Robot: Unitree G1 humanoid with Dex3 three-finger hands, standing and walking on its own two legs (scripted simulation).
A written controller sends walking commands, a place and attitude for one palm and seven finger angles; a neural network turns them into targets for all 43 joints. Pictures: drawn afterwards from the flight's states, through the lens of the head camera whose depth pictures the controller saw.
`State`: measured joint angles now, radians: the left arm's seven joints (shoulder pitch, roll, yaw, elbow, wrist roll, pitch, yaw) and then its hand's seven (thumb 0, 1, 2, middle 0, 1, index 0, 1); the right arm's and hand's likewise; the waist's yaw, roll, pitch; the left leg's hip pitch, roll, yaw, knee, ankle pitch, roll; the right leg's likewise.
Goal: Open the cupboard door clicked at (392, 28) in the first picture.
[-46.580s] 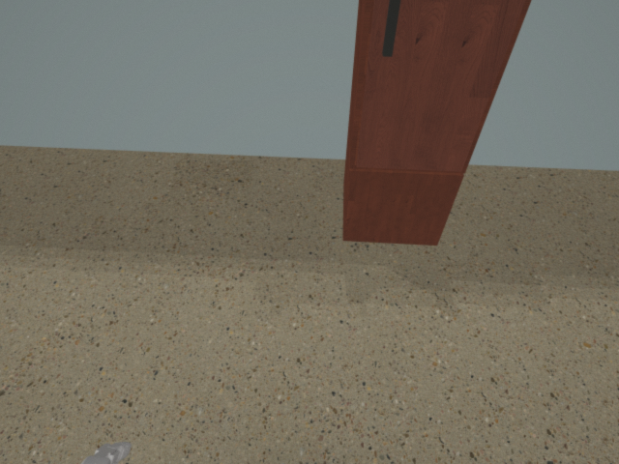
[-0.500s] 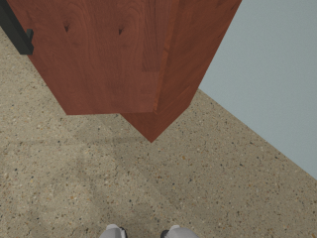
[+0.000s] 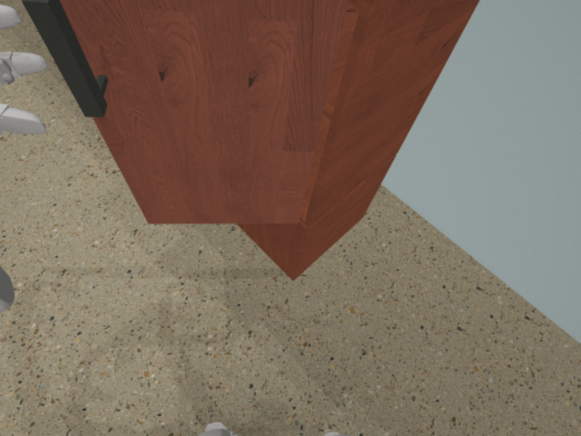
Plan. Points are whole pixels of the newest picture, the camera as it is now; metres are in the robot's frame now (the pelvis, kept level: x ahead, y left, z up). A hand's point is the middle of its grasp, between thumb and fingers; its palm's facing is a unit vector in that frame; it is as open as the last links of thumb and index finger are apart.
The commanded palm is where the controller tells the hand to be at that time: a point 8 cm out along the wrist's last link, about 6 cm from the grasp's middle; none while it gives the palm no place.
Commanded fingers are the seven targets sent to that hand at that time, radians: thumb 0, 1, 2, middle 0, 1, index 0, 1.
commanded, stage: move the hooked fingers beside the handle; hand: left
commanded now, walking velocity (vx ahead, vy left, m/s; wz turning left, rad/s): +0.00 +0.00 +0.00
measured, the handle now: (76, 49) +0.57 +0.22 +0.17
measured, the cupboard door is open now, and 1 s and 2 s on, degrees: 49 49 49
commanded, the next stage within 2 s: none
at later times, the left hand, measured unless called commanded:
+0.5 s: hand (13, 74) +0.51 +0.27 +0.18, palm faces +0.00 -1.00 +0.03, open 14.0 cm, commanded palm +0.50 +0.33 +0.16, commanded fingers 0.00 -0.50 0.30 -0.30 -1.20 -0.30 -1.20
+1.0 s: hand (14, 73) +0.53 +0.28 +0.16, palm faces -0.05 -1.00 +0.05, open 14.0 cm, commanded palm +0.51 +0.32 +0.16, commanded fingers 0.00 -0.50 0.30 -0.30 -1.20 -0.30 -1.20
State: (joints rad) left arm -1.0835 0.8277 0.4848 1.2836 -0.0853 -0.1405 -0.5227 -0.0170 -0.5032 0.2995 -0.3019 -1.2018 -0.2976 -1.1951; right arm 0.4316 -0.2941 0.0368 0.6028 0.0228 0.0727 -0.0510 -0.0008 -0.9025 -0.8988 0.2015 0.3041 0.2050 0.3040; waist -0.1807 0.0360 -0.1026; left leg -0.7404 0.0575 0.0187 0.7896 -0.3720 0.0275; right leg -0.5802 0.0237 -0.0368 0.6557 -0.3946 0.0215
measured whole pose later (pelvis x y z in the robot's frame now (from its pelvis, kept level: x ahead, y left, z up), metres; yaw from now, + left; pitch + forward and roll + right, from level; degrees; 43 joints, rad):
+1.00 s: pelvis +0.00 +0.01 -0.01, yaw -1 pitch +22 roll -5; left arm -1.18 0.89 0.49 1.32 -0.06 -0.14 -0.55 -0.02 -0.50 0.30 -0.30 -1.20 -0.30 -1.20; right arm 0.45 -0.29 0.06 0.61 0.01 0.05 -0.06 0.00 -0.90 -0.90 0.20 0.30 0.21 0.30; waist -0.22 0.04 -0.10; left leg -0.85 0.07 0.01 0.85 -0.39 0.04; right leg -0.67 0.03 -0.04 0.69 -0.39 0.03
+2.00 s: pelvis -0.02 -0.01 -0.01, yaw -1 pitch +22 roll -5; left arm -1.22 1.00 0.51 1.40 -0.04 -0.15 -0.57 -0.02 -0.50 0.30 -0.30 -1.20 -0.30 -1.20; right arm 0.48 -0.30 0.07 0.62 0.03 0.06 -0.09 0.00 -0.90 -0.90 0.20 0.30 0.20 0.30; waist -0.24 0.04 -0.08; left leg -0.87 0.09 -0.01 0.86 -0.37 0.02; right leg -0.70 0.06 -0.05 0.72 -0.40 0.01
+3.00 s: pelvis -0.02 -0.01 -0.01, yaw -1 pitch +21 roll -5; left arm -1.24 1.00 0.49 1.42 -0.04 -0.17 -0.55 -0.02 -0.50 0.30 -0.30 -1.20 -0.30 -1.20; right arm 0.47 -0.32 0.08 0.63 0.04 0.04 -0.10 0.00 -0.90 -0.90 0.20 0.30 0.20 0.30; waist -0.25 0.04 -0.06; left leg -0.87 0.09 -0.02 0.86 -0.36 0.01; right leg -0.71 0.06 -0.05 0.73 -0.39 0.00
